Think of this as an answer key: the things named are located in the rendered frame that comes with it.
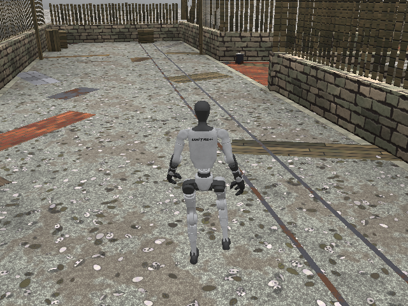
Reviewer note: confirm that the robot left upper arm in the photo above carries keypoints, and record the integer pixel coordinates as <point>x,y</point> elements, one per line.
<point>179,145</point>

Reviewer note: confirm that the left robot hand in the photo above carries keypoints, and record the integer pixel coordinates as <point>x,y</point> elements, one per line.
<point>170,180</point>

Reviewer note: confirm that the right robot hand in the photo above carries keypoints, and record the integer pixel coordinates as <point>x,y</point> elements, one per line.
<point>240,185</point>

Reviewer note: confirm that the left robot forearm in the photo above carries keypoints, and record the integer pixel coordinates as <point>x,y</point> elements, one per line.
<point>172,167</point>

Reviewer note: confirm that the right robot forearm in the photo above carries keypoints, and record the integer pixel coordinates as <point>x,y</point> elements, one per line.
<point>235,170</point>

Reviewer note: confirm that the humanoid robot torso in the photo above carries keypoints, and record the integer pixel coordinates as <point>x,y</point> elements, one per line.
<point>203,154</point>

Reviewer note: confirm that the robot right upper arm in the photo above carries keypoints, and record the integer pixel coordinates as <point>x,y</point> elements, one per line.
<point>226,145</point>

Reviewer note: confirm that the right robot foot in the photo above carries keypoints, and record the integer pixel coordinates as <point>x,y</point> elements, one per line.
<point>226,245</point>

